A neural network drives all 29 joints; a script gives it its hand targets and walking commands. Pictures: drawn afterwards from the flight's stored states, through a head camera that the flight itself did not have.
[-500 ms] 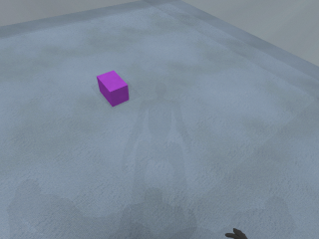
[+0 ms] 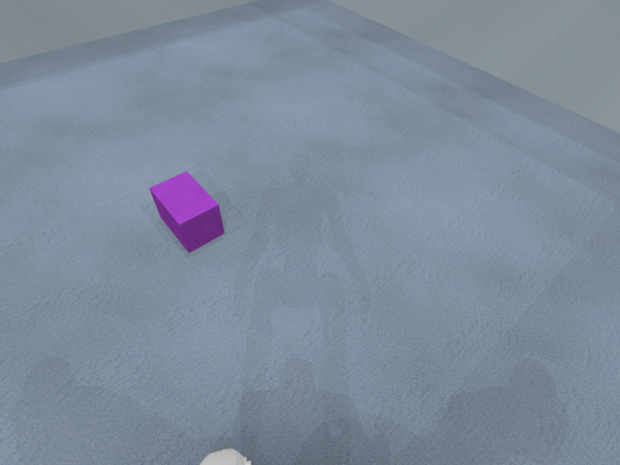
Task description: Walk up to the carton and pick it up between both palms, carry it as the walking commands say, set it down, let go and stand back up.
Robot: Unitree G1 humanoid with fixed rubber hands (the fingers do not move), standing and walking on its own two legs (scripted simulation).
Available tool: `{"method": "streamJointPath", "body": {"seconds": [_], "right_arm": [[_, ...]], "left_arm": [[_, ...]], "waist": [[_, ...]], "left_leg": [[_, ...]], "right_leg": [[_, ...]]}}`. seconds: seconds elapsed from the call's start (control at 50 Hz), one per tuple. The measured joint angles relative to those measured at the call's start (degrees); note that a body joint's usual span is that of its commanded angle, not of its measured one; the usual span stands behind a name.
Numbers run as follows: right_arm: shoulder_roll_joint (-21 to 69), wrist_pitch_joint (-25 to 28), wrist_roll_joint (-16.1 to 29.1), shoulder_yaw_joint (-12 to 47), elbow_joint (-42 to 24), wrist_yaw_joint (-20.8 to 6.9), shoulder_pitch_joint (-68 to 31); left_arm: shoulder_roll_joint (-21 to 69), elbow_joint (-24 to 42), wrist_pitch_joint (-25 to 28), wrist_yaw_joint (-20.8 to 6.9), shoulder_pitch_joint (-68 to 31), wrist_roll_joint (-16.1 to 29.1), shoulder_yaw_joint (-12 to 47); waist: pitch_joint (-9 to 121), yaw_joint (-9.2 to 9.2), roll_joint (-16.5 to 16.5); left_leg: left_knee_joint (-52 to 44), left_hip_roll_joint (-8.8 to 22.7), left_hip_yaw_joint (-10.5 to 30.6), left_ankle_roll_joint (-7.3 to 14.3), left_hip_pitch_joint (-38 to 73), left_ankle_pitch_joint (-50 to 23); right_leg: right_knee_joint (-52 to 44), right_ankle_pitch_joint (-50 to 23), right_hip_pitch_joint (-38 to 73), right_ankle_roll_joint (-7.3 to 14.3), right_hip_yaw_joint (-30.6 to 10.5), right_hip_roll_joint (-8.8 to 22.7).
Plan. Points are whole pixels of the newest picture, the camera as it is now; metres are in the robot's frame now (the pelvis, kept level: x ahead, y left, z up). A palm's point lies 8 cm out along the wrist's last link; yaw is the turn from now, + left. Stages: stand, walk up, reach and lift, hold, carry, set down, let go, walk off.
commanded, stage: walk up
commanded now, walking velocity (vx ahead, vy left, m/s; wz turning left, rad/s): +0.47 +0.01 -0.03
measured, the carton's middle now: (187, 211) +1.12 +0.52 -0.69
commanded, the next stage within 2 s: none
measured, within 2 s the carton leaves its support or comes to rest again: neither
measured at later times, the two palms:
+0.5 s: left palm (141, 299) +0.39 +0.30 -0.12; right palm (426, 424) +0.22 -0.17 -0.13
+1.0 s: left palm (152, 288) +0.44 +0.31 -0.15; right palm (403, 241) +0.55 -0.18 -0.11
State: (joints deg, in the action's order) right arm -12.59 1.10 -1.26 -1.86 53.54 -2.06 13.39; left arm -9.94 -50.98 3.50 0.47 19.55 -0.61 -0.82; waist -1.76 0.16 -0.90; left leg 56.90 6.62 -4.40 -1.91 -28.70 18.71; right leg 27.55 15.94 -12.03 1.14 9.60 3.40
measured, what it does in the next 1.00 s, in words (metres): walks ahead: left foot, then right foot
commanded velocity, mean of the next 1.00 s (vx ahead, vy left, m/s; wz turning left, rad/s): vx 0.26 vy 0.00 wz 0.08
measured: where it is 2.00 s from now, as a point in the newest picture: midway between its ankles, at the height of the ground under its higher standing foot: (255, 307)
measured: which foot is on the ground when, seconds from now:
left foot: up 0.00-0.14, down 0.16-0.60, up 0.62-1.00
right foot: down 0.00-0.16, up 0.18-0.58, down 0.60-1.00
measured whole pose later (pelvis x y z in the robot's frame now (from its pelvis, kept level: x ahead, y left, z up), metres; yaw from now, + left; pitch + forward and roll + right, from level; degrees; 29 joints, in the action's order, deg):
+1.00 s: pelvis +0.42 +0.07 -0.01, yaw +4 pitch +0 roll +0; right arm -13.1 -3.3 -0.2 -3.2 49.1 -1.5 5.5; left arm -11.3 -52.1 -0.8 0.5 14.9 -1.5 -2.8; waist -6.2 -0.6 -2.9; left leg 41.0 3.6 -6.7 -2.7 -25.7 14.5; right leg 32.3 18.3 -12.7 -1.0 15.9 7.8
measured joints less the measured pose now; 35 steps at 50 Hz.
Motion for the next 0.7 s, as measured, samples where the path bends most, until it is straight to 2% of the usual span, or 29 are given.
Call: {"method": "streamJointPath", "body": {"seconds": [0.08, 0.14, 0.16, 0.2, 0.24, 0.28, 0.34, 0.4, 0.5, 0.58, 0.6, 0.62, 0.64, 0.68, 0.7], "right_arm": [[0.16, -0.3, 0.31, 0.46, -2.32, -0.94, -4.75], [0.37, 0.64, 0.13, 0.87, -3.81, -0.91, -7.26], [0.51, 1.28, -0.15, 0.73, -4.22, -0.61, -7.89], [1.52, 2.38, -0.56, 0.3, -4.85, 0.14, -8.37], [2.16, 2.81, -0.4, 0.27, -5.24, 0.58, -6.61], [2.64, 2.65, -0.1, 0.16, -4.8, 0.98, -3.99], [3.24, 2.44, 0.46, -0.09, -3.61, 1.29, 0.33], [2.77, 2.54, 0.9, -1.12, -2.08, 2.04, 4.47], [2.42, 1.5, 0.47, -0.76, 0.72, 1.9, 9.41], [2.75, 0.8, 1.02, -0.66, 1.66, 2.61, 11.14], [2.8, 0.47, 1.36, -0.64, 1.98, 2.8, 11.5], [2.39, 0.01, 1.68, -0.47, 2.8, 3.11, 10.76], [1.98, -0.37, 2.03, 0.03, 3.37, 3.47, 9.3], [1.65, -0.65, 2.25, 0.28, 3.03, 3.68, 6.74], [1.7, -0.65, 2.03, 0.3, 2.66, 3.45, 5.8]], "left_arm": [[-0.39, -1.94, -0.49, -1.12, 4.15, -0.01, -0.17], [-1.14, -2.55, -0.9, -1.62, 6.84, 0.4, 0.05], [-1.46, -2.72, -1.05, -1.69, 7.46, 0.59, 0.09], [-2.2, -3.38, -2.18, -1.57, 6.38, 0.75, -0.25], [-2.45, -3.09, -3.02, -1.36, 4.97, 0.67, -0.65], [-2.51, -2.33, -3.25, -1.38, 3.32, 0.84, -0.98], [-2.62, -0.76, -3.59, -1.73, 0.31, 0.79, -1.57], [-3.14, 0.48, -3.94, -1.95, -3.24, 0.72, -1.79], [-4.29, 2.35, -4.14, -1.94, -8.81, 0.34, -1.76], [-4.37, 3.86, -3.31, -1.08, -11.36, -0.25, -1.05], [-4.43, 4.14, -2.92, -0.99, -11.25, -0.43, -0.78], [-3.92, 3.64, -2.31, -0.69, -11.52, -0.59, -0.38], [-3.58, 2.82, -1.44, -0.38, -11.92, -0.61, 0.71], [-2.92, 1.27, -0.41, -0.17, -11.94, -0.49, 2.47], [-2.57, 0.51, -0.36, -0.24, -11.48, -0.52, 2.69]], "waist": [[-0.18, 2.01, -0.39], [0.09, 3.13, -0.78], [0.17, 3.27, -0.99], [-0.61, 3.53, -2.12], [-0.28, 3.35, -1.59], [0.67, 2.46, -0.39], [1.32, 0.64, 1.51], [1.49, -1.63, 2.56], [1.35, -3.26, 1.45], [-0.6, -4.04, 0.66], [-0.73, -4.12, 0.08], [-1.21, -3.95, 0.61], [-2.09, -4.17, 1.08], [-3.65, -4.87, 1.71], [-3.91, -4.67, 1.61]], "left_leg": [[-15.4, 0.38, -2.07, -0.53, 0.9, -2.74], [-24.43, -0.88, -4.56, 0.23, 5.02, -5.92], [-25.3, -1.36, -5.18, 1.53, 6.05, -7.71], [-22.17, -2.33, -6.94, 3.92, 6.88, -5.64], [-22.5, -2.63, -7.93, 4.79, 9.83, -2.99], [-24.8, -2.68, -8.26, 4.52, 13.37, -1.97], [-28.82, -2.46, -8.4, 4.41, 19.21, -0.99], [-32.42, -2.48, -7.98, 3.97, 24.33, -0.02], [-34.1, -3.08, -8.88, 2.71, 29.39, 3.79], [-27.23, -2.15, -9.66, 1.13, 30.33, 9.95], [-22.38, -1.92, -9.64, 0.76, 29.31, 11.23], [-14.92, -1.18, -8.18, 0.5, 26.57, 11.91], [-6.33, -2.0, -4.25, 0.22, 22.51, 12.55], [8.39, -4.04, 1.74, 0.35, 14.44, 14.99], [12.17, -4.45, 2.85, 0.6, 11.27, 14.96]], "right_leg": [[-3.13, 1.29, 4.34, -1.75, -0.57, 0.42], [-0.02, 5.05, 4.96, -3.17, -1.75, 1.31], [3.88, 7.21, 3.79, -3.07, -2.55, 1.92], [18.9, 10.37, -1.8, -1.68, -5.85, 3.2], [32.68, 9.76, -7.68, -0.77, -7.47, 3.03], [38.64, 6.53, -12.25, -0.87, -7.02, 3.36], [38.29, 2.92, -16.41, -2.4, -5.97, 3.9], [31.99, -0.56, -18.05, -3.75, -5.26, 4.22], [19.75, -3.51, -19.01, -3.47, -4.4, 2.67], [10.28, -3.74, -15.15, -3.35, -1.26, -1.64], [7.71, -6.13, -13.32, -2.36, -0.72, -2.36], [8.95, -6.32, -13.35, 0.4, -0.53, -3.01], [10.53, -4.69, -13.41, 2.43, -0.29, -3.25], [10.57, -2.19, -11.61, 4.12, 0.73, -3.13], [9.65, -1.62, -10.3, 4.11, 1.0, -2.96]]}}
